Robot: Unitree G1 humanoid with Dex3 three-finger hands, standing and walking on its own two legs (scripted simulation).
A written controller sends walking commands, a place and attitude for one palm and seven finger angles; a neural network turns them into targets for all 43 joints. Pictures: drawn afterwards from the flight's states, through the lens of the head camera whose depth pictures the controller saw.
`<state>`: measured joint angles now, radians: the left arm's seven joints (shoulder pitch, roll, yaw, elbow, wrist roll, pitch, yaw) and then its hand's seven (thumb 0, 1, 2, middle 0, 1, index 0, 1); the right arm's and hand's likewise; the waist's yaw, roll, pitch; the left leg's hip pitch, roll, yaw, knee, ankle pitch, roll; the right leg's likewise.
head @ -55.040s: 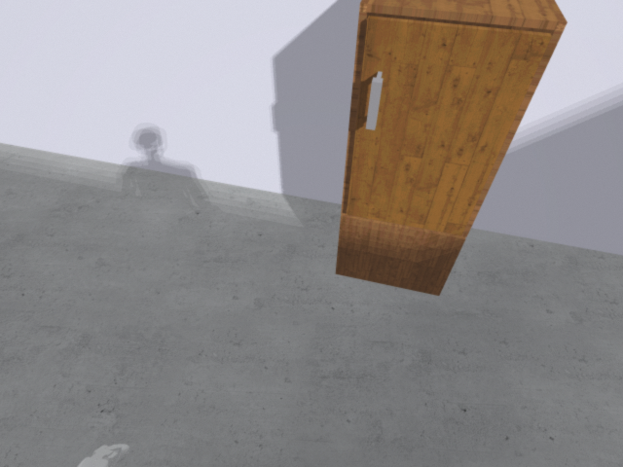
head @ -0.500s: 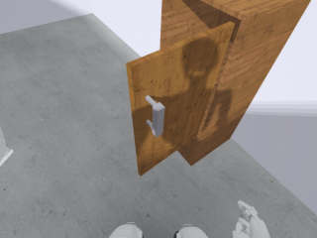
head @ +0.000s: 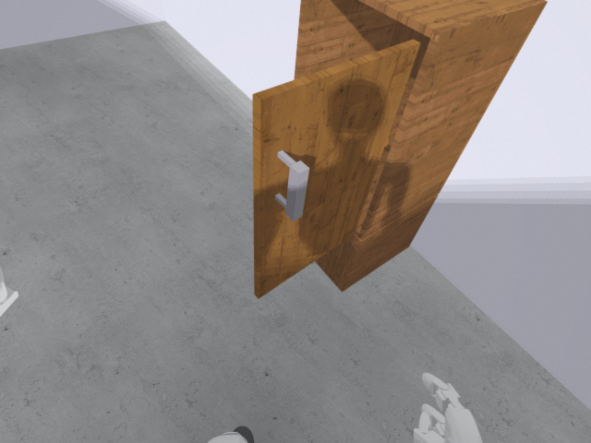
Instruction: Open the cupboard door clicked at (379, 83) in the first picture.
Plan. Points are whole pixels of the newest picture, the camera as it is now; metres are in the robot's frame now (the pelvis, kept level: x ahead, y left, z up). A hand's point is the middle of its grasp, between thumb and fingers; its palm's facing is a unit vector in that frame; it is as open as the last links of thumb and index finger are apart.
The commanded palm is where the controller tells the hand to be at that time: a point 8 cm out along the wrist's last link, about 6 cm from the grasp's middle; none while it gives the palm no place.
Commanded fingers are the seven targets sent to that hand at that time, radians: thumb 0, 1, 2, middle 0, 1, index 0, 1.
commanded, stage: stop stepping back and stand still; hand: left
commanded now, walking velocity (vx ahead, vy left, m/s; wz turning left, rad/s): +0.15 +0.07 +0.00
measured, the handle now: (288, 185) +0.52 +0.06 +0.02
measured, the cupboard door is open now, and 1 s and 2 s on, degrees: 93 93 93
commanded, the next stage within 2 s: let the arm hang, fingers relaxed in 0.76 s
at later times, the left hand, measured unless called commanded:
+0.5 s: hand (78, 354) +0.16 +0.21 +0.17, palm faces +0.33 -0.81 -0.49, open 7.4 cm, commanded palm +0.09 +0.26 +0.18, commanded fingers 0.00 0.90 0.90 -0.20 -0.30 -0.20 -0.30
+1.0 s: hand out of the picture +0.12 +0.21 -0.02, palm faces +0.07 -0.89 -0.45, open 7.4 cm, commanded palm none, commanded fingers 0.00 0.90 0.90 -0.20 -0.30 -0.20 -0.30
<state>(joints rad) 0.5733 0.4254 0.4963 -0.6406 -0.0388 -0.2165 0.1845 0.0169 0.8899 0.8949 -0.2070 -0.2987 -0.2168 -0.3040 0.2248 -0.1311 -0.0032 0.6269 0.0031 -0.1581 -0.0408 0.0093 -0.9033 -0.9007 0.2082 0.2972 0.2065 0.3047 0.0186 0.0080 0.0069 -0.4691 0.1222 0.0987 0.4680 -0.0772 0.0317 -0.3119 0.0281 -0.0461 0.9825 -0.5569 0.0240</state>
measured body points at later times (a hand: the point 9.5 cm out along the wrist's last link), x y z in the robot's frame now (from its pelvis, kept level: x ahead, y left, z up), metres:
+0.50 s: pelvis -0.08 -0.03 -0.01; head -0.09 -0.02 +0.44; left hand +0.13 +0.25 +0.20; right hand +0.03 -0.29 -0.09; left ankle +0.03 +0.07 -0.73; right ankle -0.09 -0.11 -0.72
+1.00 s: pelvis -0.10 -0.01 -0.01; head -0.10 -0.05 +0.44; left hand +0.11 +0.26 +0.01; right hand +0.04 -0.28 -0.13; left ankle -0.09 +0.12 -0.74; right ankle -0.09 -0.10 -0.74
